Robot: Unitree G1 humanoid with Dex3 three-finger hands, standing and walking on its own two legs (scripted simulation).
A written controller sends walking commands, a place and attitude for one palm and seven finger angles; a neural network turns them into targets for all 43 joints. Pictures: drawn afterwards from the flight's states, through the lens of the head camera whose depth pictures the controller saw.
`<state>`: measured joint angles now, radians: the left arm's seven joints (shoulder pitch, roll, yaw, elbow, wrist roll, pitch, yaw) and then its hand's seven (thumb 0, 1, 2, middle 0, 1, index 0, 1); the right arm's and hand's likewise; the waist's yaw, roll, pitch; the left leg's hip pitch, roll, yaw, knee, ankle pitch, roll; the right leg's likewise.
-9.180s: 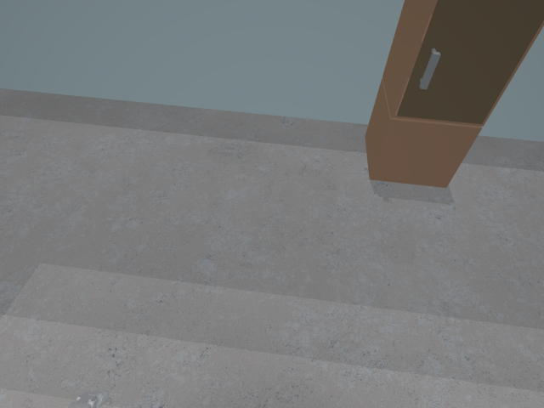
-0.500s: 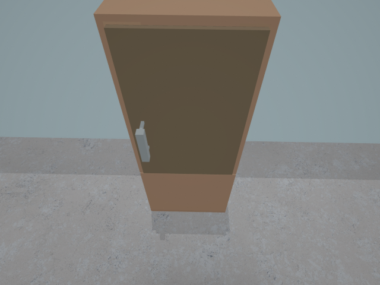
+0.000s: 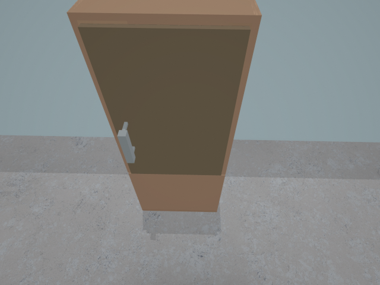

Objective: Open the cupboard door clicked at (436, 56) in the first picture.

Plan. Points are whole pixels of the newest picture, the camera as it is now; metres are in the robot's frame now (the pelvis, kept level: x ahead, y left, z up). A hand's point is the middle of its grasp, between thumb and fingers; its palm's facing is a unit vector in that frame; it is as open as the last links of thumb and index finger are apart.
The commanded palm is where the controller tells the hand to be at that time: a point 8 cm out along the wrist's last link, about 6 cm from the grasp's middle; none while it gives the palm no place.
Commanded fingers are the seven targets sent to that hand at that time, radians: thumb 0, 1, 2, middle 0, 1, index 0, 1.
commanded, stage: come to a stop and stand still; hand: left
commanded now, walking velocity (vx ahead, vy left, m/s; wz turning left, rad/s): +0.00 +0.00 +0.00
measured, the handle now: (128, 142) +0.54 +0.23 -0.11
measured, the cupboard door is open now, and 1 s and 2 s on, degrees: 0 0 0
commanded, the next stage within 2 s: look again from close up in 0.66 s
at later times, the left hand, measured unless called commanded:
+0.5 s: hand out of the picture +0.00 +0.16 -0.17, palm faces +0.06 -0.98 -0.19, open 7.3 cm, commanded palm none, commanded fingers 0.00 0.90 0.90 -0.20 -0.30 -0.20 -0.30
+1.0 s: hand out of the picture -0.02 +0.16 -0.17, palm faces +0.07 -0.98 -0.18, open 7.3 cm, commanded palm none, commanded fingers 0.00 0.90 0.90 -0.20 -0.30 -0.20 -0.30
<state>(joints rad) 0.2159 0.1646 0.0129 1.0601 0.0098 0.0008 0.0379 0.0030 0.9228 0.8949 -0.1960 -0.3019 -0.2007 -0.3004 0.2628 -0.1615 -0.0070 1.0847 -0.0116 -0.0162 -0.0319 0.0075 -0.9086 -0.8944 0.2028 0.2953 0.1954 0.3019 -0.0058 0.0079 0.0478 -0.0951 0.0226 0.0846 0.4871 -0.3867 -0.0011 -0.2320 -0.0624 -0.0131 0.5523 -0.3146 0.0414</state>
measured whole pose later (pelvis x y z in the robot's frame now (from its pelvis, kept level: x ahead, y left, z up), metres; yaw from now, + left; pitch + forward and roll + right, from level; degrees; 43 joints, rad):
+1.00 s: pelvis -0.02 -0.01 +0.01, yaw +2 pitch -1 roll +0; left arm 0.26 0.17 0.01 1.10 0.01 0.00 0.03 0.01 0.92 0.90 -0.19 -0.30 -0.20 -0.30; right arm 0.29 -0.12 0.00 1.14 -0.01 -0.02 -0.03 0.01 -0.91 -0.89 0.20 0.30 0.20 0.30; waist 0.01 -0.02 0.04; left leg -0.11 0.03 0.05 0.44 -0.32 -0.01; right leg -0.21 -0.05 -0.05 0.46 -0.24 0.03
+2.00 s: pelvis -0.09 -0.02 -0.12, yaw +4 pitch +17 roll -3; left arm 0.31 0.26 0.24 0.01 -0.30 -0.53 -0.40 0.01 0.36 0.66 -0.23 -0.65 -0.24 -0.65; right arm 0.13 -0.23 0.00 0.53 0.01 -0.26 -0.03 0.01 -0.91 -0.89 0.20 0.30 0.20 0.30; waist 0.05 -0.01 -0.12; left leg -1.04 0.06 -0.07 1.38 -0.64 -0.04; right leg -1.08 -0.07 -0.12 1.30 -0.52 -0.01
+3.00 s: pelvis -0.07 +0.00 -0.11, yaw +4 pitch +21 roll -4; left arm 0.03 0.44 0.47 0.31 -0.39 -0.35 -0.58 -0.01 -0.49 0.30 -0.30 -1.20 -0.30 -1.20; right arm 0.23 -0.27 0.02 0.53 0.03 -0.22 -0.04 0.02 -0.90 -0.89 0.21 0.30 0.20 0.30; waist -0.01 0.00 -0.15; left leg -1.08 0.04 -0.06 1.33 -0.62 -0.01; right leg -1.11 -0.05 -0.07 1.23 -0.49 0.02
